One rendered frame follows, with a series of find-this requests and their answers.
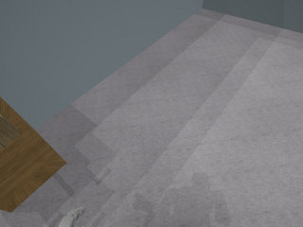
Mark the robot left hand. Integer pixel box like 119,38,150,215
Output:
58,207,85,227

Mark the drawer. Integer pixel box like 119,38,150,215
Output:
0,111,22,150

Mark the cabinet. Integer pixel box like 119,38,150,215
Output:
0,97,66,213

